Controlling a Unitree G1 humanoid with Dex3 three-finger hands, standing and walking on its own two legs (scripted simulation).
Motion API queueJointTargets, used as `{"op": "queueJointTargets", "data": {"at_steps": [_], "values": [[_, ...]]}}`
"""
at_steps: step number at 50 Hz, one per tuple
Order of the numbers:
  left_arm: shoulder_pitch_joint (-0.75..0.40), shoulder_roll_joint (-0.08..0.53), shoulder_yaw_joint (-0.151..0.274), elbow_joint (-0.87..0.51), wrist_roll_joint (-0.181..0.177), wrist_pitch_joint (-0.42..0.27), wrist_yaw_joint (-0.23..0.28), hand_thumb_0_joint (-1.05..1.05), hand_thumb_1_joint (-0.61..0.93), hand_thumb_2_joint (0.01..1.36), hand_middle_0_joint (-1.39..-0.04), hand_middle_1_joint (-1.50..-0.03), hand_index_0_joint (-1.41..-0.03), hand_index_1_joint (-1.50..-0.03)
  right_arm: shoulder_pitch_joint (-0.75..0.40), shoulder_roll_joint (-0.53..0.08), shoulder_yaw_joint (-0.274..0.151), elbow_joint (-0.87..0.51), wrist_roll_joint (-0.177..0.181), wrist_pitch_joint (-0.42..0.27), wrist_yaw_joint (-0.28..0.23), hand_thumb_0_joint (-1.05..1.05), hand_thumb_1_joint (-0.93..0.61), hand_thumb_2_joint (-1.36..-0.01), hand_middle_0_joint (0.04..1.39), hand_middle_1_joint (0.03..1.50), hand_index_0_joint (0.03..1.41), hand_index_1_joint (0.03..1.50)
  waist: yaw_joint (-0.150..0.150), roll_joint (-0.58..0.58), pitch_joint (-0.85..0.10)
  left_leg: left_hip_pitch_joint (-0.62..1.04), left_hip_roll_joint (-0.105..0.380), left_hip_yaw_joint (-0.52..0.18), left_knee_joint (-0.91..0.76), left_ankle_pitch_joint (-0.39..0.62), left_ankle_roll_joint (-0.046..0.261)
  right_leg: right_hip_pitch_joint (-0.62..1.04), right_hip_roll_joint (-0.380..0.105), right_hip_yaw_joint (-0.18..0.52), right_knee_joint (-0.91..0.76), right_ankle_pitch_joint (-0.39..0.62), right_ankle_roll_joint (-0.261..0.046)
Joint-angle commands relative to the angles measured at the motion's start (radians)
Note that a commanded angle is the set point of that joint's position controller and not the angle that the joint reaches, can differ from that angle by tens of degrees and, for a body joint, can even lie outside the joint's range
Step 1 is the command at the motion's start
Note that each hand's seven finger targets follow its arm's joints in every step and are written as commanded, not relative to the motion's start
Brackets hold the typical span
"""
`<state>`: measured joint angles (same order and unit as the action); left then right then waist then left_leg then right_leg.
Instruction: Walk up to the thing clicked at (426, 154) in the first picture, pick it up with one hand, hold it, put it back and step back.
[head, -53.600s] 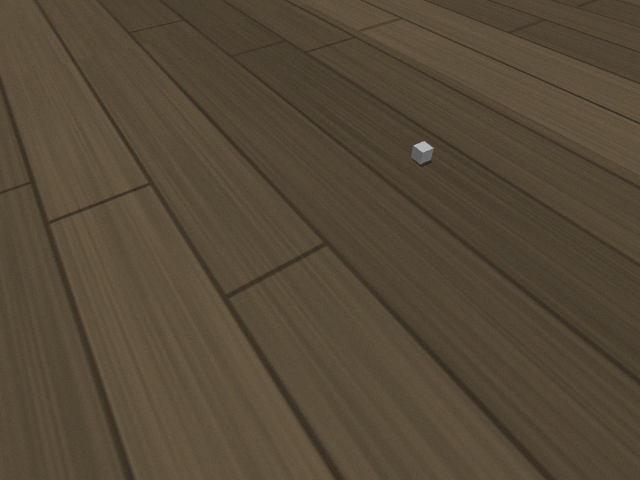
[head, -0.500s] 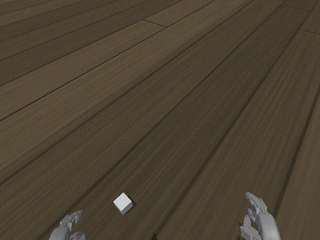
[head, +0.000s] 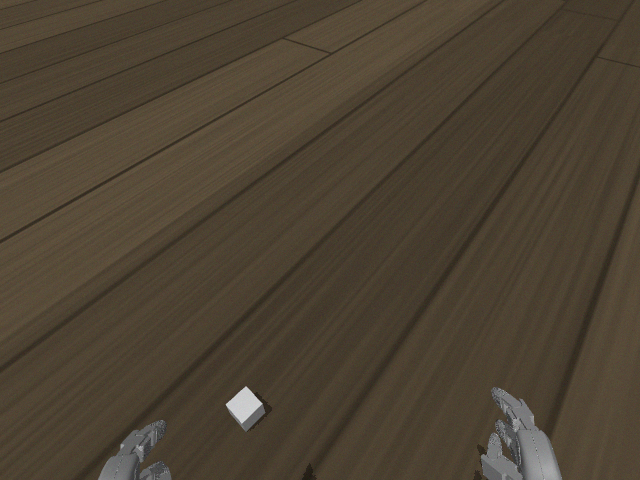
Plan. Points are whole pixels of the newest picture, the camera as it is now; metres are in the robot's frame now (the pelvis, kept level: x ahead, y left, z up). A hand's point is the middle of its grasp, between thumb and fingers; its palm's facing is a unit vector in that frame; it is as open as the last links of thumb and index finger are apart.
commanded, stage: home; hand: left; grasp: from above
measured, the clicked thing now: (245, 408) +0.47 +0.21 -0.68
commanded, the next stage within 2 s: stand in 0.38 s
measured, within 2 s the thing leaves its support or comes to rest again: neither
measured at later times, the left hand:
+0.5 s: hand out of the picture +0.16 +0.18 -0.05, palm faces +0.03 -0.97 -0.23, open 7.4 cm
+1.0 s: hand out of the picture +0.04 +0.25 -0.11, palm faces +0.05 -0.94 -0.33, open 7.4 cm
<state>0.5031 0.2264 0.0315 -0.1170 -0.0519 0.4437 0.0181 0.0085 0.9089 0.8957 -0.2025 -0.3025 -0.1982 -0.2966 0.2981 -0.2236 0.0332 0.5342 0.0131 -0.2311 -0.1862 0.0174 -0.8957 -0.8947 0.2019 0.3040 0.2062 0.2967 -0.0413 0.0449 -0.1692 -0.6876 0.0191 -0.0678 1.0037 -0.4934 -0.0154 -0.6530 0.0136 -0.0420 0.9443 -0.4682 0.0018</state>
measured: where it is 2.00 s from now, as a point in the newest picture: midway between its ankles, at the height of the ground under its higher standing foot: outside the picture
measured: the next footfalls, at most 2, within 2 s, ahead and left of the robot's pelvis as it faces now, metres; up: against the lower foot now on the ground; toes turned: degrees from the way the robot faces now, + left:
none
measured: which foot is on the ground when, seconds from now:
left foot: down 0.00-1.00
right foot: down 0.00-1.00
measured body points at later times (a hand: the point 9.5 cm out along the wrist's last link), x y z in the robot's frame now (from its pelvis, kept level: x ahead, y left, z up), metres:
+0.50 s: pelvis +0.00 +0.00 +0.00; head +0.02 +0.01 +0.45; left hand +0.16 +0.23 -0.03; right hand +0.16 -0.24 -0.07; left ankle +0.00 +0.13 -0.68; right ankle +0.00 -0.12 -0.68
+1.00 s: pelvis +0.00 +0.01 +0.06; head +0.01 +0.01 +0.51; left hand +0.04 +0.29 -0.08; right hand +0.08 -0.27 -0.08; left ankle +0.00 +0.13 -0.68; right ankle +0.00 -0.12 -0.68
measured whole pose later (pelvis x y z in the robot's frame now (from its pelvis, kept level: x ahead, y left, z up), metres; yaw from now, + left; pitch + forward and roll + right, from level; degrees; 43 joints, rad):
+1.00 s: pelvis +0.00 +0.01 +0.06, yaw +1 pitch -2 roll +0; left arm 0.21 0.28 0.04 1.02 0.04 0.02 0.03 0.01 0.91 0.90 -0.20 -0.30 -0.20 -0.30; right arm 0.18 -0.29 -0.04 1.03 -0.03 0.00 -0.02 0.01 -0.90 -0.89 0.20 0.30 0.20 0.30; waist 0.02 0.01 0.06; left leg -0.19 -0.02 -0.05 0.50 -0.27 0.01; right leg -0.17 -0.03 -0.03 0.48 -0.26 0.02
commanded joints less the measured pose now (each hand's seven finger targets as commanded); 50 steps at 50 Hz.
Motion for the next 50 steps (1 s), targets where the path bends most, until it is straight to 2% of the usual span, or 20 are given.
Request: {"op": "queueJointTargets", "data": {"at_steps": [1, 4, 6, 7, 8, 10, 11, 19, 20, 22, 23, 24, 25, 26, 28, 30, 33, 35, 42, 50], "values": [[0.007, 0.088, 0.045, -0.158, 0.005, -0.049, 0.01, 0.0, 0.9, 0.899, -0.2, -0.298, -0.2, -0.298, -0.065, -0.116, -0.051, -0.161, -0.005, -0.061, -0.011, 0.0, -0.9, -0.9, 0.2, 0.3, 0.2, 0.3, -0.006, -0.008, -0.048, 0.079, -0.024, 0.024, -0.157, 0.188, 0.034, 0.045, 0.011, -0.01, -0.161, 0.166, -0.006], [-0.032, 0.123, 0.067, -0.229, 0.001, -0.056, 0.014, 0.0, 0.9, 0.899, -0.2, -0.298, -0.2, -0.298, -0.06, -0.117, -0.055, -0.159, -0.004, -0.06, -0.013, 0.0, -0.9, -0.9, 0.2, 0.3, 0.2, 0.3, 0.0, -0.007, -0.074, 0.083, -0.024, 0.023, -0.15, 0.207, 0.034, 0.057, 0.011, -0.01, -0.158, 0.186, -0.004], [-0.022, 0.113, 0.057, -0.202, 0.004, -0.052, 0.012, 0.0, 0.9, 0.899, -0.2, -0.298, -0.2, -0.298, -0.061, -0.116, -0.053, -0.154, -0.005, -0.06, -0.011, 0.0, -0.9, -0.9, 0.2, 0.3, 0.2, 0.3, -0.006, 0.005, -0.057, 0.082, -0.022, 0.021, -0.157, 0.197, 0.033, 0.045, 0.013, -0.01, -0.154, 0.176, -0.006], [0.014, 0.079, 0.036, -0.153, 0.001, -0.044, 0.009, 0.0, 0.9, 0.899, -0.2, -0.298, -0.2, -0.298, -0.066, -0.114, -0.05, -0.162, -0.003, -0.06, -0.011, 0.0, -0.9, -0.9, 0.2, 0.3, 0.2, 0.3, -0.007, -0.006, -0.046, 0.077, -0.023, 0.022, -0.154, 0.196, 0.033, 0.044, 0.012, -0.01, -0.16, 0.176, -0.004], [-0.043, 0.126, 0.075, -0.245, -0.004, -0.056, 0.012, 0.0, 0.9, 0.899, -0.2, -0.298, -0.2, -0.298, -0.063, -0.119, -0.056, -0.162, -0.004, -0.061, -0.012, 0.0, -0.9, -0.9, 0.2, 0.3, 0.2, 0.3, -0.001, -0.002, -0.084, 0.086, -0.023, 0.022, -0.149, 0.202, 0.035, 0.058, 0.012, -0.009, -0.159, 0.181, -0.004], [-0.035, 0.138, 0.078, -0.243, 0.003, -0.057, 0.017, 0.0, 0.9, 0.899, -0.2, -0.298, -0.2, -0.298, -0.059, -0.116, -0.055, -0.159, -0.003, -0.057, -0.013, 0.0, -0.9, -0.9, 0.2, 0.3, 0.2, 0.3, 0.005, -0.007, -0.081, 0.081, -0.026, 0.028, -0.141, 0.216, 0.036, 0.062, 0.009, -0.007, -0.16, 0.196, -0.003], [-0.004, 0.102, 0.049, -0.186, 0.006, -0.05, 0.014, 0.0, 0.9, 0.899, -0.2, -0.298, -0.2, -0.298, -0.06, -0.114, -0.051, -0.155, -0.004, -0.057, -0.013, 0.0, -0.9, -0.9, 0.2, 0.3, 0.2, 0.3, -0.004, -0.019, -0.05, 0.072, -0.027, 0.027, -0.144, 0.199, 0.036, 0.049, 0.009, -0.007, -0.162, 0.181, -0.002], [-0.004, 0.094, 0.051, -0.189, 0.0, -0.048, 0.011, 0.0, 0.9, 0.899, -0.2, -0.298, -0.2, -0.298, -0.068, -0.118, -0.055, -0.169, -0.003, -0.055, -0.009, 0.0, -0.899, -0.9, 0.2, 0.3, 0.2, 0.3, -0.006, -0.004, -0.064, 0.082, -0.02, 0.016, -0.151, 0.219, 0.031, 0.046, 0.016, -0.016, -0.149, 0.195, -0.005], [-0.038, 0.134, 0.077, -0.265, -0.003, -0.056, 0.015, 0.0, 0.9, 0.899, -0.2, -0.298, -0.2, -0.298, -0.055, -0.12, -0.058, -0.165, -0.002, -0.056, -0.011, 0.0, -0.899, -0.9, 0.2, 0.3, 0.2, 0.3, 0.001, 0.013, -0.117, 0.107, -0.023, 0.02, -0.143, 0.25, 0.032, 0.072, 0.013, -0.011, -0.143, 0.222, -0.008], [0.0, 0.096, 0.049, -0.19, 0.002, -0.05, 0.013, 0.0, 0.9, 0.899, -0.2, -0.298, -0.2, -0.298, -0.062, -0.111, -0.052, -0.166, -0.002, -0.056, -0.01, 0.0, -0.899, -0.9, 0.2, 0.3, 0.2, 0.3, -0.004, -0.01, -0.072, 0.084, -0.022, 0.017, -0.142, 0.244, 0.033, 0.056, 0.014, -0.013, -0.145, 0.22, -0.005], [-0.025, 0.107, 0.06, -0.213, -0.001, -0.055, 0.014, 0.0, 0.9, 0.899, -0.2, -0.298, -0.2, -0.298, -0.059, -0.116, -0.054, -0.162, -0.002, -0.056, -0.01, 0.0, -0.899, -0.9, 0.2, 0.3, 0.2, 0.3, -0.004, -0.009, -0.056, 0.079, -0.021, 0.018, -0.149, 0.222, 0.033, 0.05, 0.014, -0.014, -0.148, 0.201, -0.005], [-0.321, 0.183, 0.061, 0.138, 0.12, -0.259, 0.047, 0.0, 0.9, 0.899, -0.2, -0.298, -0.2, -0.298, -0.119, -0.226, -0.095, 0.087, -0.125, 0.047, 0.05, 0.0, -0.9, -0.9, 0.2, 0.3, 0.2, 0.3, 0.069, -0.033, 0.161, 0.117, 0.025, -0.046, -0.266, 0.389, 0.075, 0.242, -0.07, 0.055, -0.179, 0.17, -0.027], [-0.227, 0.211, 0.08, 0.319, 0.124, -0.327, 0.04, 0.0, 0.9, 0.9, -0.2, -0.3, -0.2, -0.301, -0.138, -0.243, -0.111, 0.112, -0.13, 0.088, 0.08, 0.0, -0.9, -0.9, 0.2, 0.3, 0.2, 0.3, 0.075, -0.089, 0.085, 0.159, 0.013, -0.01, -0.252, 0.38, 0.087, 0.272, -0.086, 0.129, -0.228, 0.168, -0.063], [-0.201, 0.204, 0.072, 0.359, 0.122, -0.356, 0.032, 0.0, 0.9, 0.9, -0.2, -0.3, -0.2, -0.301, -0.129, -0.247, -0.114, 0.078, -0.139, 0.11, 0.096, 0.0, -0.9, -0.9, 0.2, 0.3, 0.2, 0.3, 0.056, -0.089, 0.085, 0.196, 0.008, -0.031, -0.253, 0.361, 0.085, 0.216, -0.077, 0.156, -0.249, 0.178, -0.082], [-0.24, 0.218, 0.058, 0.452, 0.126, -0.399, 0.023, 0.0, 0.9, 0.9, -0.2, -0.3, -0.2, -0.301, -0.123, -0.226, -0.112, 0.128, -0.095, 0.126, 0.131, 0.0, -0.9, -0.9, 0.2, 0.3, 0.2, 0.3, 0.063, -0.047, 0.015, 0.262, 0.007, -0.026, -0.277, 0.39, 0.079, 0.332, -0.1, 0.147, -0.224, 0.312, -0.069], [-0.279, 0.211, 0.065, 0.544, 0.109, -0.403, 0.019, 0.0, 0.9, 0.9, -0.2, -0.3, -0.2, -0.301, -0.134, -0.209, -0.112, 0.156, -0.068, 0.136, 0.155, 0.0, -0.9, -0.9, 0.2, 0.3, 0.2, 0.3, 0.068, -0.096, 0.038, 0.288, -0.009, -0.011, -0.3, 0.331, 0.07, 0.323, -0.109, 0.146, -0.286, 0.262, -0.055], [-0.317, 0.201, 0.061, 0.67, 0.102, -0.424, 0.023, 0.0, 0.9, 0.9, -0.2, -0.3, -0.2, -0.301, -0.136, -0.209, -0.117, 0.223, -0.068, 0.151, 0.167, 0.0, -0.9, -0.9, 0.2, 0.3, 0.2, 0.3, 0.067, -0.067, 0.063, 0.36, 0.012, -0.042, -0.364, 0.358, 0.075, 0.318, -0.104, 0.125, -0.318, 0.261, -0.036], [-0.323, 0.195, 0.06, 0.746, 0.1, -0.436, 0.024, 0.0, 0.9, 0.9, -0.2, -0.3, -0.2, -0.301, -0.156, -0.215, -0.119, 0.251, -0.071, 0.164, 0.169, 0.0, -0.9, -0.9, 0.2, 0.3, 0.2, 0.3, 0.073, -0.023, 0.098, 0.357, 0.024, -0.071, -0.422, 0.318, 0.078, 0.343, -0.093, 0.102, -0.347, 0.23, -0.026], [-0.328, 0.212, 0.053, 0.951, 0.091, -0.463, 0.026, 0.0, 0.9, 0.9, -0.2, -0.3, -0.2, -0.301, -0.159, -0.229, -0.115, 0.36, -0.058, 0.19, 0.158, 0.0, -0.9, -0.9, 0.2, 0.3, 0.2, 0.3, 0.063, -0.032, 0.125, 0.453, 0.04, -0.08, -0.527, 0.408, 0.065, 0.463, -0.11, 0.099, -0.475, 0.351, -0.026], [-0.344, 0.234, 0.042, 1.099, 0.086, -0.46, 0.03, 0.0, 0.9, 0.9, -0.2, -0.3, -0.2, -0.301, -0.165, -0.248, -0.108, 0.453, -0.042, 0.206, 0.151, 0.0, -0.9, -0.9, 0.2, 0.3, 0.2, 0.3, 0.056, -0.028, 0.174, 0.518, 0.061, -0.089, -0.652, 0.413, 0.053, 0.539, -0.115, 0.082, -0.572, 0.336, -0.01]]}}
